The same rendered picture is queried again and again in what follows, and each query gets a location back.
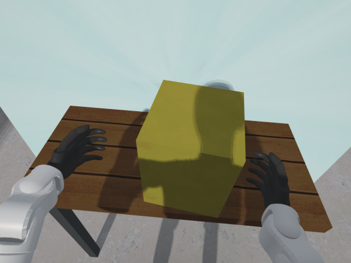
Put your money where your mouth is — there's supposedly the robot right forearm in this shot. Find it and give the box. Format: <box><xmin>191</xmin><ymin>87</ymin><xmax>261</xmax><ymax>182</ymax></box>
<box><xmin>258</xmin><ymin>204</ymin><xmax>325</xmax><ymax>263</ymax></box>

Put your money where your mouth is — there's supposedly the robot left forearm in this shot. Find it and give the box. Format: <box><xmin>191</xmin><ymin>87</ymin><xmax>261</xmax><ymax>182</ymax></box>
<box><xmin>0</xmin><ymin>164</ymin><xmax>64</xmax><ymax>263</ymax></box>

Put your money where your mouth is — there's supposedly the table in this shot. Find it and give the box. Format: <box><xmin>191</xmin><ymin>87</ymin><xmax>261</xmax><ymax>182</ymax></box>
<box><xmin>24</xmin><ymin>106</ymin><xmax>333</xmax><ymax>258</ymax></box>

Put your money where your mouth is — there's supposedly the left robot hand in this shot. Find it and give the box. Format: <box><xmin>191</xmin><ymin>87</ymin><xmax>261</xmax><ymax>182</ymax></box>
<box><xmin>47</xmin><ymin>124</ymin><xmax>107</xmax><ymax>179</ymax></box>

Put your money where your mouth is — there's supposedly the carton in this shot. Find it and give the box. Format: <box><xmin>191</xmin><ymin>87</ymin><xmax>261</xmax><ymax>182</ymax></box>
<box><xmin>136</xmin><ymin>80</ymin><xmax>246</xmax><ymax>218</ymax></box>

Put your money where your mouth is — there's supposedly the right robot hand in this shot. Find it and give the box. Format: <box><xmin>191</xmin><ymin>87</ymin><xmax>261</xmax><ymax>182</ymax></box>
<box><xmin>246</xmin><ymin>151</ymin><xmax>290</xmax><ymax>209</ymax></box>

